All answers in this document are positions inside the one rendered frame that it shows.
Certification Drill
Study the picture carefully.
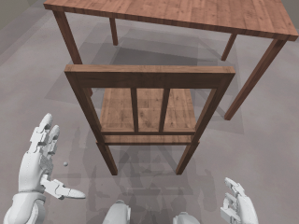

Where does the chair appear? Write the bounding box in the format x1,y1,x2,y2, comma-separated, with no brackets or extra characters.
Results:
64,64,235,175

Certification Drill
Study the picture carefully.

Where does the robot right hand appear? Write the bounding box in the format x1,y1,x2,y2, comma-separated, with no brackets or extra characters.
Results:
221,177,259,224

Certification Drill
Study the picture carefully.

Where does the robot thigh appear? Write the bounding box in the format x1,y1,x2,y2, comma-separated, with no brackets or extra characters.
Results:
102,203,131,224
172,214,200,224

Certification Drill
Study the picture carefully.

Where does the left robot forearm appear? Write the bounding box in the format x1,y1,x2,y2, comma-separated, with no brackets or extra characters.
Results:
3,191,46,224

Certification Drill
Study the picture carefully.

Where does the table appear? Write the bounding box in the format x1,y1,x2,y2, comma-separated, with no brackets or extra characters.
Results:
43,0,299,120

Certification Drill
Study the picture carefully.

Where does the robot right thigh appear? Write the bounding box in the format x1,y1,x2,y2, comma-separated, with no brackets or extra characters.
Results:
172,214,200,224

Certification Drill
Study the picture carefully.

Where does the robot left thigh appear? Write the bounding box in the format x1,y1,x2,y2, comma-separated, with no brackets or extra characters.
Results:
102,203,131,224

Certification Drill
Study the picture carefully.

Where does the robot left hand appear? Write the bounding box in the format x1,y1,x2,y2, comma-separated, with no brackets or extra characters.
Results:
18,113,86,200

